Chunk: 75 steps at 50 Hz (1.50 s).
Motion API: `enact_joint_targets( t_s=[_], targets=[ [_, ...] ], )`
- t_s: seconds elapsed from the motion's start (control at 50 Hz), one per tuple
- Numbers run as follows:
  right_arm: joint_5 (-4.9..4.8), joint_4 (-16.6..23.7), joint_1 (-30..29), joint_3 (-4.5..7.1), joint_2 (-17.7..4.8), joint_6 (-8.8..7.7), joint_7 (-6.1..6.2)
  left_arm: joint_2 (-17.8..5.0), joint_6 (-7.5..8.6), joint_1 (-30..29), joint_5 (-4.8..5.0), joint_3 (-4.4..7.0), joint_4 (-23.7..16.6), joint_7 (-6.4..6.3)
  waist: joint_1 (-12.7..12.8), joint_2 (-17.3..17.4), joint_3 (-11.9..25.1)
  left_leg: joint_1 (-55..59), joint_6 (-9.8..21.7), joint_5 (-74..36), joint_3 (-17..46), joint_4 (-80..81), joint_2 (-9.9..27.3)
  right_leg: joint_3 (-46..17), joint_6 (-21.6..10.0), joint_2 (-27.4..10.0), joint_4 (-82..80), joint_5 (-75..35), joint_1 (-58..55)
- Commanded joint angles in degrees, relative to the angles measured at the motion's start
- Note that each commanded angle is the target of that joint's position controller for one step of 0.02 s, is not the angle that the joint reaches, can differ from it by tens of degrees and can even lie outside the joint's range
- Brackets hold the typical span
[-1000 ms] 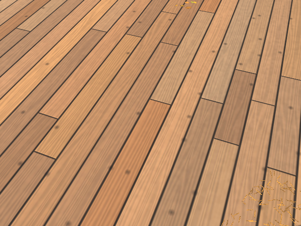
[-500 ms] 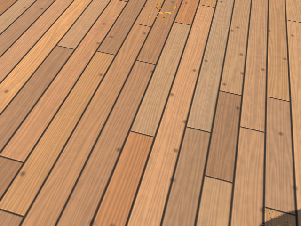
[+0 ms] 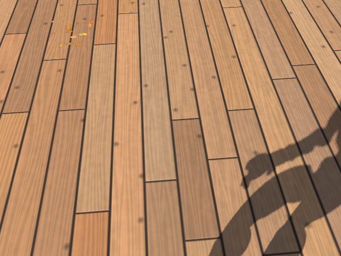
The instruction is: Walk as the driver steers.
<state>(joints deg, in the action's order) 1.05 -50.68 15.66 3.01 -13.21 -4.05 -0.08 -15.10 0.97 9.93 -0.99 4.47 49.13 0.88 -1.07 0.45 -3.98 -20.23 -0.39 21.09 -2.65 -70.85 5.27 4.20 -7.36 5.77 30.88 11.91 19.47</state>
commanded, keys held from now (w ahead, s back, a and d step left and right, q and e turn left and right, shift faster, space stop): w+e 0.68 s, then w+q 0.32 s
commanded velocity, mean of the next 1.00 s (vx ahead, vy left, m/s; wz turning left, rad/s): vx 0.50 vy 0.00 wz -0.42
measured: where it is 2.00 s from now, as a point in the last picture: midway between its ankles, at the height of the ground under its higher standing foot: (214, 134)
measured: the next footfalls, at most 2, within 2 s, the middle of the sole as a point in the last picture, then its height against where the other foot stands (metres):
left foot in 0.42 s outside the picture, level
right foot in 0.92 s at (234, 226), level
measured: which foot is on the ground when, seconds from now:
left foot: up 0.00-0.40, down 0.42-0.94, up 0.96-1.00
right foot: down 0.00-0.44, up 0.46-0.90, down 0.92-1.00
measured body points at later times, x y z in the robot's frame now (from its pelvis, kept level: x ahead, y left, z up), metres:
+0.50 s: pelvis +0.28 +0.03 +0.00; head +0.31 +0.03 +0.45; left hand +0.37 +0.31 -0.13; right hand +0.40 -0.26 -0.09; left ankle +0.39 +0.10 -0.73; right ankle +0.10 -0.03 -0.66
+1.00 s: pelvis +0.50 -0.10 +0.00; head +0.53 -0.12 +0.45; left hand +0.78 +0.03 -0.09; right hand +0.37 -0.32 -0.14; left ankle +0.42 +0.09 -0.66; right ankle +0.53 -0.20 -0.73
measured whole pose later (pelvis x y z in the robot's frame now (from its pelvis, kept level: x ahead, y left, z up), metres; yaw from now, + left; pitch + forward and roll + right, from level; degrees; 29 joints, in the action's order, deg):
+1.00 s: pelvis +0.50 -0.10 +0.00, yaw -23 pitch +2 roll +1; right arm 0.0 -52.3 24.6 2.0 -13.7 -2.6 -0.8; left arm -12.9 3.5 4.3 -2.9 0.5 41.7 1.0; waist -3.9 0.2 -2.4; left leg -13.1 2.8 24.7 -1.8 -54.4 1.8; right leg 4.4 -3.5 -0.8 32.0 11.0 22.7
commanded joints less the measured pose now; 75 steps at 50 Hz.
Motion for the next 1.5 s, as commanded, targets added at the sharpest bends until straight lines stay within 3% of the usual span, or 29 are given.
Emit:
enact_joint_targets(
  t_s=[0.02,0.12,0.3,0.36,0.4,0.42,0.44,0.46,0.48,0.5,0.56,0.68,0.76,0.84,0.88,0.92,0.94,0.96,0.98,1.0,1.06,1.14,1.32,1.38,1.42,1.44,1.46,1.48,1.5],
  targets=[
    [1.66,4.4,1.9,1.07,-5.9,0.30,-0.20,-6.2,1.18,3.6,1.15,1.38,-2.0,-1.00,-0.5,-0.4,4.4,-12.8,-0.9,-3.4,4.1,3.0,2.7,-20.1,-9.0,-15.0,-17.2,-18.5,-12.5],
    [1.71,7.6,-5.0,0.76,-5.1,2.57,-0.82,-8.5,2.63,9.3,1.06,1.71,-1.4,-0.63,1.0,-2.0,3.1,-16.6,-3.2,-9.9,2.6,12.7,2.0,-19.0,-8.5,-12.3,-19.3,-19.4,-10.9],
    [0.75,14.1,-20.8,-0.39,-5.7,1.44,-1.55,-9.5,2.23,17.5,0.34,1.74,-1.1,-1.29,6.7,-4.3,1.3,-19.7,-2.1,-18.8,3.1,32.7,-2.6,-23.3,-6.4,-12.8,-14.8,-24.7,-20.8],
    [0.40,14.2,-17.3,-0.16,-7.4,0.68,-1.31,-10.9,2.27,14.8,0.04,2.06,-2.2,-1.85,3.9,-5.4,1.7,-9.9,-0.2,-15.8,3.9,38.9,-4.3,-25.3,-3.8,-13.5,-11.3,-28.4,-19.2],
    [0.29,10.8,-5.5,0.96,-9.9,-0.10,-0.23,-12.0,2.65,11.5,0.14,2.23,-3.2,-1.34,-1.8,-3.9,6.6,7.5,1.8,-13.0,2.5,43.1,-7.1,-23.9,-1.1,-10.3,0.0,-37.0,-15.0],
    [1.05,9.4,2.7,1.76,-12.4,-0.87,0.59,-10.2,3.10,11.2,0.66,1.75,-3.7,-0.73,-5.6,-0.2,12.4,20.4,3.8,-10.7,7.3,45.2,-1.6,-20.9,0.3,-6.3,13.0,-30.6,-9.1],
    [2.57,9.9,9.3,2.63,-17.2,-0.87,1.53,-4.1,3.40,14.0,1.93,0.19,-5.7,-0.60,-6.0,8.8,21.0,34.4,7.1,1.0,26.0,47.7,14.5,-14.9,1.9,-0.7,30.6,-3.2,2.5],
    [1.85,9.9,5.6,3.21,-18.8,0.07,1.20,-5.2,3.06,18.1,1.51,0.16,-7.2,-0.64,-1.1,19.8,23.1,35.7,12.1,4.0,49.6,56.0,21.3,-11.4,2.2,2.8,39.4,19.8,14.0],
    [1.29,11.3,0.3,2.12,-12.6,0.63,0.90,-8.1,1.94,16.5,-0.05,0.51,-4.8,-1.03,0.3,7.7,13.3,27.0,11.8,10.6,43.1,56.1,19.3,-11.9,2.0,-2.7,43.3,14.9,17.2],
    [0.79,11.5,-2.5,1.04,-8.4,0.67,0.68,-7.9,1.61,12.6,-0.45,0.48,-4.8,-0.30,0.1,1.7,7.1,19.5,10.8,7.7,33.1,56.9,15.9,-10.8,2.4,-4.6,41.3,10.2,16.3],
    [0.59,9.3,-2.0,0.42,-6.9,-0.36,0.66,-5.8,-0.02,10.8,-1.23,0.08,-5.5,1.24,1.8,5.5,2.8,11.0,8.3,-9.8,15.7,59.9,9.9,-9.0,3.8,-8.0,36.5,6.5,12.7],
    [-0.11,6.6,2.2,1.06,-8.1,-1.98,-0.10,-4.5,-0.96,1.4,-1.07,-0.59,-9.6,2.72,1.0,4.3,2.0,14.6,9.7,-22.8,3.7,62.7,10.0,-7.6,5.5,-9.6,30.9,-2.5,21.1],
    [-0.09,4.2,5.0,0.75,-8.1,-2.02,-0.75,-1.8,-0.06,-5.5,-1.14,-2.20,-11.5,3.09,-0.3,4.5,0.7,13.2,9.2,-26.2,-1.3,63.1,7.0,-5.1,5.5,-7.8,13.7,-8.6,15.3],
    [-0.55,1.5,9.0,1.09,-10.3,-1.00,-0.81,-2.5,0.65,-10.4,-1.52,-2.73,-12.7,2.74,-1.3,4.8,0.1,17.6,9.4,-33.6,1.1,60.4,8.5,-0.2,4.4,-7.5,3.8,-5.3,9.9],
    [-0.29,0.5,9.2,1.41,-11.8,-0.40,-0.66,-3.5,1.44,-7.5,-1.60,-2.43,-11.9,1.99,0.4,5.3,1.8,20.1,8.9,-43.7,1.9,54.3,9.0,0.1,3.2,-5.6,0.3,-0.6,4.6],
    [-0.92,0.5,9.0,0.77,-10.1,-0.17,-0.66,-6.9,2.94,8.3,-2.95,-0.92,-6.6,0.66,7.3,1.7,11.5,12.9,6.8,-40.9,-0.8,35.0,4.5,-2.6,0.8,-7.1,-5.2,-3.3,-18.4],
    [-1.77,4.1,9.4,-0.75,-4.7,-0.45,-1.04,-13.1,3.27,16.7,-4.25,0.51,-6.0,-0.49,9.6,-8.4,21.0,-2.5,4.7,-16.1,-3.3,15.9,-0.4,-22.2,-2.9,-24.9,-6.6,1.9,-35.6],
    [-1.86,4.3,12.3,-0.29,-4.8,0.08,-0.69,-16.0,2.42,16.7,-2.17,1.51,-5.6,-0.99,7.8,-15.3,25.1,-13.6,4.3,9.6,0.3,3.5,-7.1,-39.2,-6.7,-33.0,-13.5,1.0,-38.0],
    [-0.95,3.4,8.9,0.85,-8.4,0.90,-0.22,-12.1,2.20,12.4,-1.22,0.66,-6.2,-1.02,6.9,-7.3,16.8,-17.0,5.1,6.6,5.5,0.5,-3.7,-31.9,-5.4,-30.1,-13.6,1.6,-31.2],
    [-1.10,3.5,6.9,0.69,-7.0,0.86,-0.57,-7.7,2.59,8.3,-0.85,-0.57,-6.2,-0.91,4.9,-6.0,9.3,-17.2,5.1,2.3,5.5,2.4,-1.7,-24.0,-3.9,-26.8,-15.6,-0.5,-23.7],
    [0.37,1.9,8.2,0.95,-5.2,2.64,-1.52,-3.3,3.83,4.4,-0.32,-1.76,-5.3,-1.11,0.7,-7.3,3.3,-12.0,3.5,-3.8,4.6,6.6,0.4,-11.6,-0.2,-21.2,-20.8,-5.8,-12.8],
    [0.55,3.9,2.7,1.16,-3.7,3.84,-2.69,-4.3,5.52,6.9,0.08,-1.07,-3.3,-1.35,0.0,-5.1,1.8,-17.2,2.3,-10.7,4.1,7.4,1.0,-4.7,-1.3,-21.1,-23.5,-12.1,-13.4],
    [1.13,10.2,-13.6,-0.17,-2.9,3.63,-4.45,-6.3,5.02,12.3,-0.21,-0.32,0.6,-1.91,3.1,-4.2,-2.3,-16.3,4.4,-19.7,-2.5,30.7,-0.6,7.0,-0.3,-21.4,-22.0,-20.9,-19.3],
    [1.35,11.0,-13.3,0.23,-4.0,3.71,-4.11,-8.1,4.04,13.0,-0.38,0.09,1.4,-2.25,2.2,-4.9,-0.7,-11.8,7.6,-12.4,-5.9,34.0,-4.4,9.8,0.9,-21.9,-14.2,-40.5,-24.6],
    [1.34,9.4,-6.0,1.20,-5.6,3.43,-3.31,-10.1,2.91,12.6,-0.53,0.61,1.5,-2.37,-1.1,-5.7,4.4,-3.2,10.3,-5.8,-7.4,35.3,-8.9,10.9,1.4,-21.8,-0.2,-54.3,-26.0],
    [1.67,6.9,2.3,2.14,-7.0,2.80,-2.61,-10.6,2.36,11.9,-0.31,0.69,1.2,-2.25,-5.0,-3.9,9.2,7.8,12.1,-7.4,-6.5,39.8,-10.8,11.8,2.5,-20.8,12.6,-49.3,-21.8],
    [2.26,4.8,10.5,3.98,-12.4,2.57,-1.60,-8.5,2.40,12.3,-0.48,0.05,-0.5,-2.08,-7.9,2.0,15.1,22.2,15.0,-1.7,6.4,42.7,-2.3,11.9,4.4,-18.8,30.0,-30.0,-9.5],
    [0.81,6.2,6.7,5.63,-19.2,3.15,-1.24,-3.1,3.00,12.5,0.29,-0.76,-5.1,-1.02,-3.2,16.7,19.0,37.4,23.9,-2.0,40.4,50.8,13.0,6.8,8.5,-4.7,51.6,17.9,16.7],
    [-0.47,7.0,8.0,5.62,-18.7,3.76,-1.15,-7.2,3.72,5.9,-0.40,-0.39,-6.6,-0.80,-6.4,5.6,19.0,37.2,24.3,-7.6,43.4,55.3,14.1,-5.2,8.1,-5.9,54.2,15.9,23.1]
  ],
)
Keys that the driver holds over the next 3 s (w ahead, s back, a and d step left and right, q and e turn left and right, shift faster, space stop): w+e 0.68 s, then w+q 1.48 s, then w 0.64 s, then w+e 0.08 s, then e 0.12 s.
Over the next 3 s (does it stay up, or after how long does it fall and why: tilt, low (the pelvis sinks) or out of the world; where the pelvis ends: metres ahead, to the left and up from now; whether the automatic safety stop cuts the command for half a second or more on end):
stays up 1.52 0.00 -0.01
